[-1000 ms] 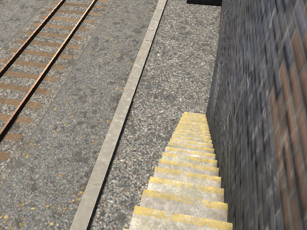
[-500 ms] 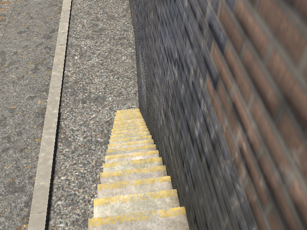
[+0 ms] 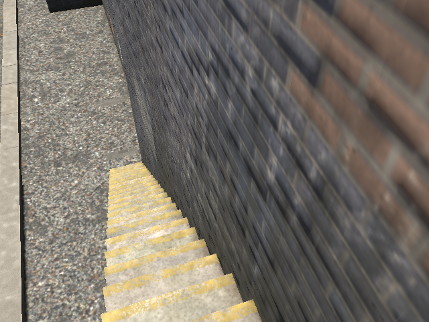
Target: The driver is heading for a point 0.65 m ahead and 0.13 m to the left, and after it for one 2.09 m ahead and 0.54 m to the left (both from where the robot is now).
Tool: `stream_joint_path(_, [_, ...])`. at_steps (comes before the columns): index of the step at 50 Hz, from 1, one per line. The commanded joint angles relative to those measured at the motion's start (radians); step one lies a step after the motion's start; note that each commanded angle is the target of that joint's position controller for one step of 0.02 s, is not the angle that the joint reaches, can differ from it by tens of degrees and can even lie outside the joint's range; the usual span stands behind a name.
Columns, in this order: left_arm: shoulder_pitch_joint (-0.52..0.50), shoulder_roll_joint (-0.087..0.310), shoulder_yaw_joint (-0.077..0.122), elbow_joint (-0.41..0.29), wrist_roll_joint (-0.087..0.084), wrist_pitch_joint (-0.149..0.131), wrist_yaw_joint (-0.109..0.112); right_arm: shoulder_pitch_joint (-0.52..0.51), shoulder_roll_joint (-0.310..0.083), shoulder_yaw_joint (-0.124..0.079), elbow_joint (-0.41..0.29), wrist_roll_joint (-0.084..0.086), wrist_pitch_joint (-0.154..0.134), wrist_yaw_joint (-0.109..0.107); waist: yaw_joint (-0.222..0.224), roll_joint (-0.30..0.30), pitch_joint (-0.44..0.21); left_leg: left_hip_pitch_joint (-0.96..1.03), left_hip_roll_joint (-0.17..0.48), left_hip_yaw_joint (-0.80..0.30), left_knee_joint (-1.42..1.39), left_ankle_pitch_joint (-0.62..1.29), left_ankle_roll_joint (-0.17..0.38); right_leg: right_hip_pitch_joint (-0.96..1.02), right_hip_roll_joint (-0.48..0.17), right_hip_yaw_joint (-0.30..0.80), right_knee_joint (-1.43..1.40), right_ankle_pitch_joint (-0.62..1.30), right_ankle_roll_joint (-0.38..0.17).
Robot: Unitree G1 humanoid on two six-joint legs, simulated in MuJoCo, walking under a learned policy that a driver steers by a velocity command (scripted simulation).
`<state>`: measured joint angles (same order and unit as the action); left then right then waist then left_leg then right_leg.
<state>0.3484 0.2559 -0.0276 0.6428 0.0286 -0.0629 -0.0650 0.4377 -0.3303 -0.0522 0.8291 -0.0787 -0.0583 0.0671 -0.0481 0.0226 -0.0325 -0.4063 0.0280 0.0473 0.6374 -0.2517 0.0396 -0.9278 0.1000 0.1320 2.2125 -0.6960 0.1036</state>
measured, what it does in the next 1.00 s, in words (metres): steps on the spot, turning left: right foot 0.15 m higher, then right foot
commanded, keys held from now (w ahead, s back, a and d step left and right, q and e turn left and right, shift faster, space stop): no key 0.32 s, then q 0.58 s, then w+q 0.10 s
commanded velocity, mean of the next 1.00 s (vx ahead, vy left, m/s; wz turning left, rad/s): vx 0.02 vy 0.00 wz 0.23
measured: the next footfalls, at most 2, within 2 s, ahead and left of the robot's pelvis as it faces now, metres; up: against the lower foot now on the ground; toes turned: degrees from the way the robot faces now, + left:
right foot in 0.42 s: +0.09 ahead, -0.17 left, +0.15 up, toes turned -9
right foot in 0.64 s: +0.19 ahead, -0.19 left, +0.00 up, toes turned +4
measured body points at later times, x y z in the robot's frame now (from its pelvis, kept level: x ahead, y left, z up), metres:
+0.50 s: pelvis +0.02 -0.04 +0.00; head +0.04 -0.05 +0.45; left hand +0.16 +0.13 -0.10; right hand +0.05 -0.29 -0.14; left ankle +0.04 +0.10 -0.73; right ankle +0.11 -0.18 -0.58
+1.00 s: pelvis +0.03 -0.07 -0.01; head +0.03 -0.08 +0.44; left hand +0.06 +0.22 -0.09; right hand +0.19 -0.27 -0.13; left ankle +0.01 +0.07 -0.55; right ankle +0.15 -0.19 -0.73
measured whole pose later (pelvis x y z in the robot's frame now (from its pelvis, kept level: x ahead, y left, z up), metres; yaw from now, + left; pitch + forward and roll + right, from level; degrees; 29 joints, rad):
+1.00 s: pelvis +0.03 -0.07 -0.01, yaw +18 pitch +1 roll +0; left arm 0.29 0.25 0.03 0.73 0.08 -0.17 0.01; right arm 0.35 -0.27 0.01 0.67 -0.03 0.04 0.06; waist 0.03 0.04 -0.05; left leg -0.88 0.07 0.01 1.65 -0.13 -0.14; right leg -0.43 -0.18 -0.20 0.61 -0.19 0.03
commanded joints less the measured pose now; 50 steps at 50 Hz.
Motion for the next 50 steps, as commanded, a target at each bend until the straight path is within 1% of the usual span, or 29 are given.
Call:
stream_joint_path(1, [0.251, -0.095, -0.042, -0.055, -0.024, 0.004, -0.017, -0.005, -0.059, 0.030, -0.095, 0.032, -0.014, -0.010, 0.152, -0.044, 0.073, -0.022, 0.382, -0.417, -0.237, 0.474, 0.319, -0.196, -0.139, 0.054, 0.056, 0.222, 0.046])
stream_joint_path(2, [0.286, -0.109, -0.049, -0.040, -0.047, 0.008, -0.049, -0.039, -0.043, 0.050, -0.081, 0.076, -0.020, -0.005, 0.188, -0.024, 0.090, -0.139, 0.293, -0.323, -0.269, 0.208, 0.230, -0.098, -0.134, -0.010, 0.032, 0.141, 0.080])
stream_joint_path(3, [0.235, -0.091, -0.049, -0.055, -0.061, 0.014, -0.060, -0.035, -0.013, 0.070, -0.069, 0.086, -0.022, -0.012, 0.156, 0.019, 0.146, -0.193, 0.237, -0.339, -0.285, -0.047, 0.165, -0.158, -0.164, 0.004, 0.022, 0.259, 0.097])
stream_joint_path(6, [0.046, 0.000, -0.032, -0.120, -0.052, 0.013, -0.037, -0.021, -0.112, 0.050, -0.099, 0.053, -0.046, -0.073, 0.016, 0.048, 0.070, -0.001, 0.209, -0.297, -0.217, 0.002, 0.184, -0.242, -0.136, -0.017, -0.038, 0.388, 0.112])
stream_joint_path(11, [-0.090, -0.033, -0.040, -0.143, 0.005, 0.034, 0.028, 0.210, -0.161, 0.006, -0.063, 0.013, -0.045, -0.088, -0.152, 0.077, 0.076, 0.444, 0.369, -0.550, -0.194, 0.036, 0.337, -0.690, -0.130, 0.113, -0.054, 0.424, 0.038])
stream_joint_path(14, [-0.053, -0.053, -0.056, -0.106, 0.001, 0.039, 0.021, 0.171, -0.091, 0.027, -0.057, 0.010, -0.048, -0.067, -0.095, 0.056, 0.076, 0.347, 0.345, -0.473, -0.207, 0.025, 0.288, -0.641, -0.159, 0.050, -0.096, 0.477, 0.043])
stream_joint_path(16, [-0.009, -0.070, -0.067, -0.086, -0.014, 0.031, -0.017, 0.021, 0.014, 0.079, -0.068, 0.053, -0.054, -0.045, 0.012, 0.048, 0.045, 0.073, 0.232, -0.289, -0.196, -0.031, 0.159, -0.340, -0.230, -0.088, -0.223, 0.490, 0.070])
stream_joint_path(19, [0.054, -0.050, -0.063, -0.074, -0.059, 0.023, -0.069, -0.189, -0.077, 0.076, -0.105, 0.084, -0.068, -0.039, 0.109, 0.044, 0.085, -0.403, 0.101, -0.100, -0.275, -0.233, 0.026, 0.346, -0.217, -0.213, -0.642, 0.565, 0.102])
stream_joint_path(20, [0.010, -0.034, -0.054, -0.108, -0.060, 0.020, -0.068, -0.218, -0.137, 0.050, -0.112, 0.082, -0.071, -0.047, 0.102, 0.078, 0.079, -0.367, 0.111, -0.124, -0.290, -0.209, 0.029, 0.412, -0.196, -0.226, -0.739, 0.521, 0.092])
stream_joint_path(21, [-0.032, -0.043, -0.054, -0.133, -0.048, 0.015, -0.072, -0.218, -0.146, 0.035, -0.090, 0.067, -0.063, -0.041, 0.078, 0.043, 0.066, -0.231, 0.150, -0.154, -0.267, -0.212, 0.017, 0.403, -0.198, -0.209, -0.927, 0.467, 0.063])
stream_joint_path(22, [-0.023, -0.077, -0.065, -0.152, -0.051, -0.013, -0.078, -0.198, -0.126, 0.036, -0.074, 0.081, -0.057, -0.029, 0.075, 0.042, 0.117, -0.111, 0.170, -0.167, -0.224, -0.205, 0.011, 0.269, -0.221, -0.131, -1.140, 0.531, 0.032])
stream_joint_path(23, [-0.078, -0.031, -0.062, -0.166, -0.073, -0.037, -0.060, -0.121, -0.069, 0.045, -0.079, 0.101, -0.048, -0.021, 0.017, -0.061, 0.113, 0.028, 0.108, -0.116, -0.154, -0.222, -0.020, 0.107, -0.267, -0.019, -1.373, 0.466, -0.014])
stream_joint_path(24, [-0.135, 0.040, -0.054, -0.184, -0.068, -0.047, -0.045, -0.050, -0.057, 0.042, -0.073, 0.082, -0.037, -0.026, -0.050, -0.109, 0.121, 0.143, 0.047, -0.034, -0.069, -0.108, -0.034, -0.006, -0.315, 0.105, -1.473, 0.375, -0.071])
stream_joint_path(25, [-0.181, 0.075, -0.041, -0.223, -0.054, -0.050, -0.025, -0.009, -0.059, 0.025, -0.063, 0.084, -0.027, -0.043, -0.088, -0.059, 0.080, 0.246, 0.058, -0.053, -0.049, 0.021, -0.004, -0.034, -0.298, 0.075, -1.448, 0.366, -0.073])
stream_joint_path(26, [-0.175, -0.001, -0.027, -0.190, -0.014, -0.017, -0.015, -0.059, -0.088, 0.006, -0.024, 0.076, -0.027, -0.060, -0.065, 0.070, 0.079, 0.189, 0.159, -0.163, -0.237, 0.019, 0.117, 0.157, -0.135, -0.305, -1.296, 0.577, 0.003])
stream_joint_path(27, [-0.183, -0.024, -0.020, -0.230, -0.017, -0.009, -0.011, -0.027, -0.146, -0.012, -0.014, 0.055, -0.025, -0.067, -0.065, 0.128, 0.152, 0.017, 0.206, -0.238, -0.258, -0.149, 0.157, 0.256, -0.131, -0.298, -1.220, 0.550, 0.007])
stream_joint_path(28, [-0.061, -0.057, -0.018, -0.213, -0.018, -0.009, 0.004, -0.111, -0.173, -0.025, -0.031, 0.016, -0.030, -0.064, 0.016, 0.152, 0.120, -0.136, 0.264, -0.267, -0.259, -0.135, 0.146, 0.413, -0.140, -0.229, -1.025, 0.661, 0.008])
stream_joint_path(30, [0.007, 0.022, 0.026, -0.223, -0.020, -0.010, 0.015, -0.278, -0.236, -0.042, -0.113, 0.049, -0.046, -0.053, 0.086, 0.049, 0.073, -0.211, 0.211, -0.267, -0.142, -0.276, 0.079, 0.520, -0.151, -0.188, -1.252, 0.623, 0.008])
stream_joint_path(32, [0.144, 0.096, 0.053, -0.193, -0.016, -0.038, 0.027, -0.372, -0.150, -0.019, -0.190, 0.049, -0.021, -0.041, 0.186, -0.157, -0.026, -0.310, 0.055, -0.201, 0.188, -0.222, 0.007, 0.784, -0.258, -0.034, -1.631, 0.577, -0.112])
stream_joint_path(34, [0.352, 0.162, 0.081, -0.192, 0.018, -0.051, -0.001, -0.211, -0.058, -0.023, -0.238, 0.028, -0.028, -0.070, 0.135, -0.283, -0.242, -0.566, -0.199, -0.381, 0.550, -0.376, -0.117, 1.175, -0.447, 0.374, -1.647, 1.163, -0.267])
stream_joint_path(35, [0.325, 0.157, 0.081, -0.170, 0.004, -0.047, -0.012, -0.180, -0.013, -0.001, -0.261, 0.042, -0.049, -0.076, 0.146, -0.420, -0.222, -0.746, -0.218, -0.433, 0.614, -0.426, -0.164, 1.175, -0.582, 0.690, -1.820, 0.612, -0.424])
stream_joint_path(36, [0.220, 0.136, 0.081, -0.184, -0.037, -0.039, -0.014, -0.222, -0.033, 0.010, -0.238, 0.045, -0.049, -0.082, 0.137, -0.295, -0.080, -0.868, -0.175, -0.405, 0.733, -0.303, -0.176, 1.070, -0.542, 0.700, -1.867, 0.151, -0.415])
stream_joint_path(38, [-0.019, 0.164, 0.084, -0.198, -0.040, -0.018, -0.016, -0.188, -0.066, 0.019, -0.153, 0.057, -0.020, -0.078, 0.056, -0.203, 0.059, -0.763, -0.082, -0.244, 1.010, -0.135, -0.173, 0.584, -0.542, 0.430, -1.897, 0.008, -0.411])
stream_joint_path(40, [-0.078, 0.106, 0.072, -0.152, -0.014, -0.029, -0.010, -0.042, -0.008, 0.038, -0.074, 0.033, 0.053, -0.074, 0.000, -0.094, -0.003, -0.579, -0.075, -0.188, 1.278, 0.024, -0.157, 0.310, -0.511, 0.206, -1.872, 0.221, -0.369])
stream_joint_path(42, [-0.154, 0.113, 0.067, -0.116, 0.000, -0.074, 0.025, 0.008, -0.020, 0.039, -0.101, 0.044, 0.096, -0.026, -0.045, -0.081, -0.042, -0.424, -0.043, -0.148, 1.292, 0.064, -0.168, 0.246, -0.466, 0.032, -1.872, 0.358, -0.310])
stream_joint_path(44, [-0.131, 0.129, 0.076, -0.058, 0.021, -0.108, 0.063, 0.010, -0.021, 0.039, -0.139, 0.063, 0.101, -0.007, -0.024, -0.077, -0.003, -0.408, -0.015, -0.139, 1.259, 0.071, -0.184, 0.311, -0.443, -0.085, -1.878, 0.404, -0.271])
stream_joint_path(47, [-0.024, 0.138, 0.091, 0.036, 0.029, -0.129, 0.092, -0.114, 0.014, 0.059, -0.256, 0.046, 0.091, -0.002, 0.087, -0.158, -0.003, -0.611, 0.046, -0.130, 1.083, -0.009, -0.201, 0.609, -0.473, -0.096, -1.884, 0.244, -0.216])
stream_joint_path(49, [-0.005, 0.202, 0.120, 0.069, 0.069, -0.126, 0.098, -0.149, 0.034, 0.069, -0.281, 0.057, 0.082, 0.002, 0.127, -0.102, -0.005, -0.553, 0.102, -0.083, 0.705, -0.022, -0.220, 0.614, -0.485, -0.112, -1.944, 0.069, -0.151])
stream_joint_path(50, [-0.034, 0.199, 0.114, 0.078, 0.085, -0.131, 0.091, -0.182, 0.013, 0.056, -0.275, 0.044, 0.074, 0.003, 0.105, -0.138, 0.081, -0.534, 0.113, -0.060, 0.641, -0.027, -0.217, 0.524, -0.500, -0.144, -1.963, -0.012, -0.117])
Keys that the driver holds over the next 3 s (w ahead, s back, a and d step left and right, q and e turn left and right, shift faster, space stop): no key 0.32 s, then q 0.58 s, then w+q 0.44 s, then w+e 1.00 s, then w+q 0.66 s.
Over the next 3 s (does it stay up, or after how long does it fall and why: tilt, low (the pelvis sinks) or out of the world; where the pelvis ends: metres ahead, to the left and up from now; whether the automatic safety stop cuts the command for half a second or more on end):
stays up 0.99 0.26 -0.81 its command is cut before an obstacle after 2.3 s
